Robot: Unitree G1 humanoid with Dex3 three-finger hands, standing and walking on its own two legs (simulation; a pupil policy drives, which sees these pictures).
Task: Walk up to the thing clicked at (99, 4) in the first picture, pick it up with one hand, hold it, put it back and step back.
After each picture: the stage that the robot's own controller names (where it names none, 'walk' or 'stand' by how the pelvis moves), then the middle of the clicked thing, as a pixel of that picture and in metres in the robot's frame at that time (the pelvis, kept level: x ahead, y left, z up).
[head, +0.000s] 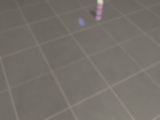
stand; (99, 10) +1.79 -0.22 -0.66
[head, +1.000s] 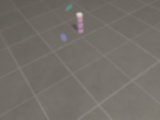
walk; (79, 23) +1.65 +0.10 -0.63
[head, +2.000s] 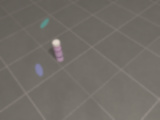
walk; (58, 51) +1.05 +0.29 -0.65
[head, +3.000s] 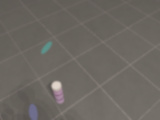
walk; (58, 93) +0.61 +0.22 -0.65
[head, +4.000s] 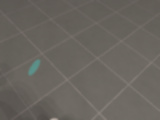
walk; out of the picture +0.34 +0.13 -0.64
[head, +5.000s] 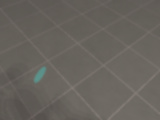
stand; out of the picture +0.29 +0.15 -0.65
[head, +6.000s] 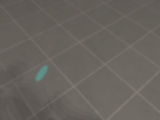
stand; out of the picture +0.29 +0.14 -0.66
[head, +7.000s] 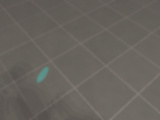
stand; out of the picture +0.29 +0.15 -0.66
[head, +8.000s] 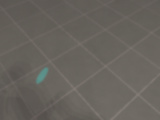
stand; out of the picture +0.28 +0.15 -0.66
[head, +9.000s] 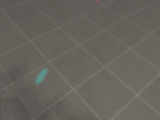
go down; out of the picture +0.28 +0.15 -0.66
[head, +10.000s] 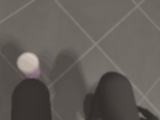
go down; (30, 68) +0.38 +0.14 -0.28
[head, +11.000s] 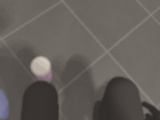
go down; (43, 72) +0.38 +0.13 -0.28
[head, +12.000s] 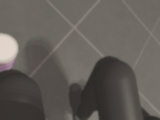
close in; (1, 58) +0.39 +0.16 -0.17
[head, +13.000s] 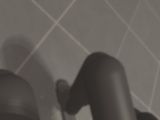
close; out of the picture +0.44 +0.18 -0.16
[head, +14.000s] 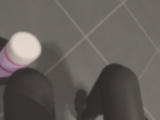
lift; (9, 63) +0.34 +0.19 -0.11
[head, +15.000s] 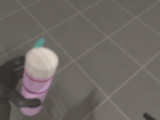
lift; (35, 86) +0.29 +0.14 +0.05
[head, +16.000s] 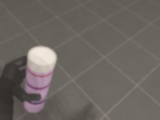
hold; (37, 84) +0.31 +0.14 +0.05
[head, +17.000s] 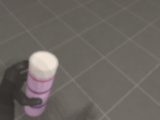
hold; (38, 88) +0.30 +0.14 +0.04
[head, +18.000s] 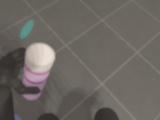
crouch; (35, 76) +0.34 +0.14 -0.02
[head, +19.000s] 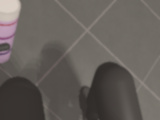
lower; (1, 33) +0.46 +0.17 -0.09
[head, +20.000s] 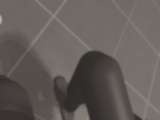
lower; out of the picture +0.43 +0.18 -0.17
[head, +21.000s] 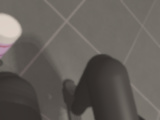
lower; out of the picture +0.41 +0.17 -0.16
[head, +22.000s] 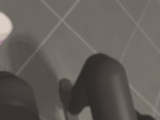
lower; out of the picture +0.41 +0.18 -0.17
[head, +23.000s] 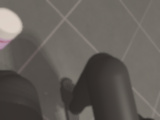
lower; out of the picture +0.41 +0.17 -0.17
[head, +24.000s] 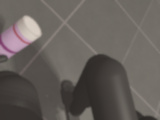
open; (3, 47) +0.42 +0.13 -0.18
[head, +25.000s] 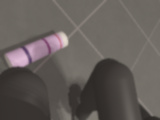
stand; (38, 49) +0.44 +0.04 -0.27
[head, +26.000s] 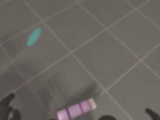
stand; (76, 110) +0.33 +0.00 -0.60
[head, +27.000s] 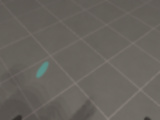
stand; out of the picture +0.28 -0.02 -0.69
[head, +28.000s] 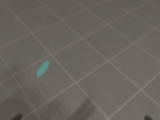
stand; out of the picture +0.25 -0.03 -0.69
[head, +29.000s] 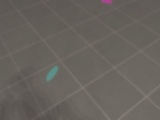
stand; out of the picture +0.23 -0.05 -0.74
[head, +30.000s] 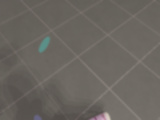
walk; out of the picture +0.28 -0.09 -0.72
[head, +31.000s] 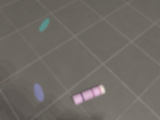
walk; (88, 94) +0.50 -0.08 -0.72
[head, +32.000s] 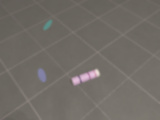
stand; (85, 77) +0.79 +0.01 -0.72
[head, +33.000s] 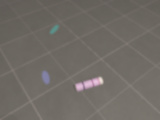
stand; (88, 84) +0.79 -0.07 -0.74
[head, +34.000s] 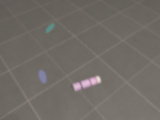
stand; (86, 83) +0.78 -0.05 -0.75
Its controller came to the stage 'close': yes
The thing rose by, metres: 0.69
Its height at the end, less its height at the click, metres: -0.09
